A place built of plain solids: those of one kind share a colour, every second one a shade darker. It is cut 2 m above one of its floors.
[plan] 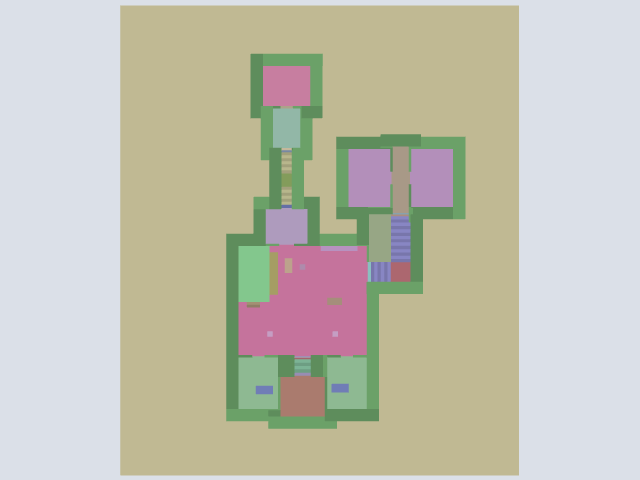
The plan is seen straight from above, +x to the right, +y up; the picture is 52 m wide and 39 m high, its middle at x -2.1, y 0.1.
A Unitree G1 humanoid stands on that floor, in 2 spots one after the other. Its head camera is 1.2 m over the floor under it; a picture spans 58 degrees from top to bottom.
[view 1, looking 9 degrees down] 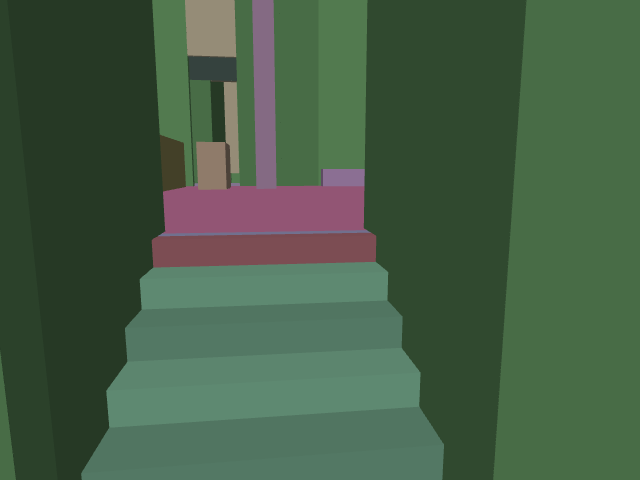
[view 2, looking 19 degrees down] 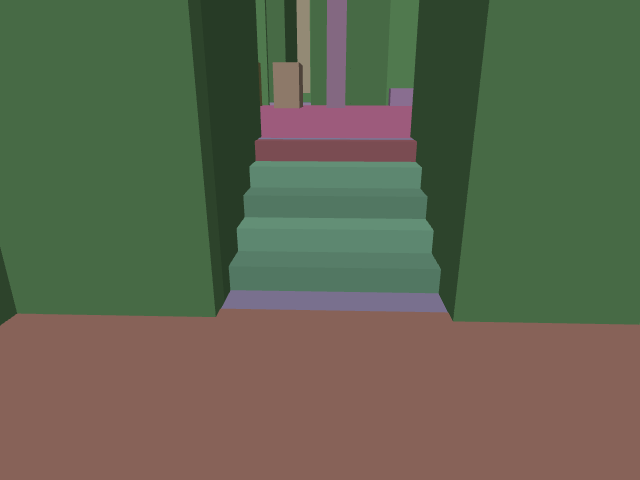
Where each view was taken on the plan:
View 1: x -3.51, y -12.14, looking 83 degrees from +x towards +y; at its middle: floor_entrance_hda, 2.60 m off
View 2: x -3.51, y -13.17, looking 92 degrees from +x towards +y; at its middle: step_entrance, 2.92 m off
